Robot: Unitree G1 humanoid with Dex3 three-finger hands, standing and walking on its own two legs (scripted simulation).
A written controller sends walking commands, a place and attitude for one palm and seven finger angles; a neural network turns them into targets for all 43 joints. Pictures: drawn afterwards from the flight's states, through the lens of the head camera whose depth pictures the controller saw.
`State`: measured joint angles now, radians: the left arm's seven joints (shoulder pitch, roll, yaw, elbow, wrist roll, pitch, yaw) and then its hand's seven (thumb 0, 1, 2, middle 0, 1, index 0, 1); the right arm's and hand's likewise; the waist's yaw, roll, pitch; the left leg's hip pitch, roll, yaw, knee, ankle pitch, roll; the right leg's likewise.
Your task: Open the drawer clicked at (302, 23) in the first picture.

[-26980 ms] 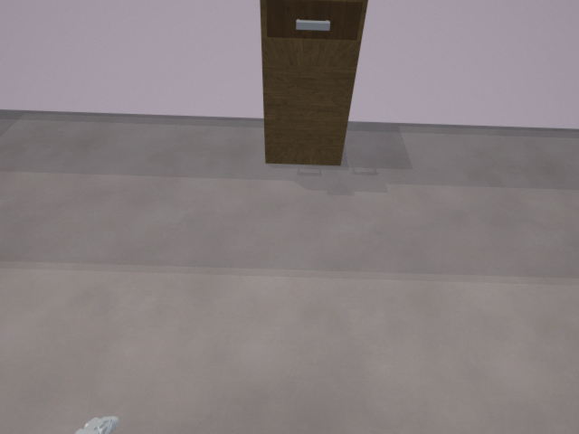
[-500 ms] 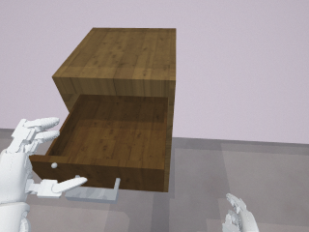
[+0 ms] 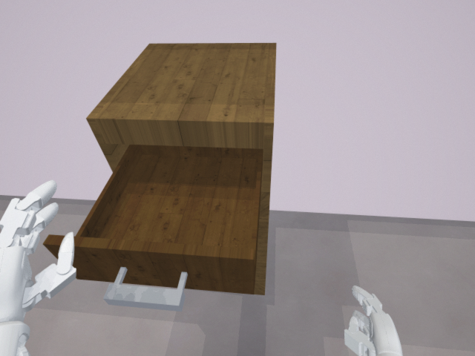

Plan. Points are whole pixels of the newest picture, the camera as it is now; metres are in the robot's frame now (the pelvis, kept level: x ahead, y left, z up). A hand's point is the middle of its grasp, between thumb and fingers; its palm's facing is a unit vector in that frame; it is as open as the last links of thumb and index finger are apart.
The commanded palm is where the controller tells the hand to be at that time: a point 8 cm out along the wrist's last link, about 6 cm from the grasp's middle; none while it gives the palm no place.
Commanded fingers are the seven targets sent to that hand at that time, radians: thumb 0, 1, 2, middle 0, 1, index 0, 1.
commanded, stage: draw the hand back to the body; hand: left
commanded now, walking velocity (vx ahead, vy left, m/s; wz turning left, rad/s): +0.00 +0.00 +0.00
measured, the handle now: (149, 285) +0.24 +0.20 -0.02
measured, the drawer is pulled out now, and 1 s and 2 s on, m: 0.28 0.28 0.28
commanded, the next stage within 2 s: step back with the hand held close in 0.14 s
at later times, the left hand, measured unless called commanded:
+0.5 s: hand (65, 269) +0.18 +0.24 +0.15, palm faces +0.31 -0.83 -0.47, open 7.4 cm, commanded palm +0.11 +0.29 +0.18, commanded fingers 0.00 0.90 0.90 -0.20 -0.30 -0.20 -0.30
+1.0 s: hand (27, 344) +0.09 +0.23 +0.16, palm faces +0.42 -0.81 -0.41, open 7.4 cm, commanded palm +0.03 +0.28 +0.18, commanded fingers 0.00 0.90 0.90 -0.20 -0.30 -0.20 -0.30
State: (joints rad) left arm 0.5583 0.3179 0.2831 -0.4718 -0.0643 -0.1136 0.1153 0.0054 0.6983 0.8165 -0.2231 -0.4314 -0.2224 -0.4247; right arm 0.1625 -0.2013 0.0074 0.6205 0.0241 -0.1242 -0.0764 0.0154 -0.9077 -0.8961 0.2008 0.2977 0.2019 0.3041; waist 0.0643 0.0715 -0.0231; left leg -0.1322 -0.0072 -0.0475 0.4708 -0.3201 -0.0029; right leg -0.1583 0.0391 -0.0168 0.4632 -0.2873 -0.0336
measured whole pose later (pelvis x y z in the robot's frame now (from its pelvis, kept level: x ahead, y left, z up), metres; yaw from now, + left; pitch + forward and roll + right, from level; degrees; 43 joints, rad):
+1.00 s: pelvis -0.09 +0.00 -0.02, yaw +1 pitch +1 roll +0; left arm 0.60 0.32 0.32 -0.59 -0.03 -0.19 0.17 0.01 0.89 0.90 -0.21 -0.30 -0.21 -0.30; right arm 0.21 -0.18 0.01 0.58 -0.01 -0.09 -0.07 0.01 -0.90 -0.90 0.20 0.30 0.21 0.30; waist 0.01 0.01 -0.01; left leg -0.44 -0.03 -0.04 0.80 -0.44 0.00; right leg -0.42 0.02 -0.03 0.62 -0.22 -0.04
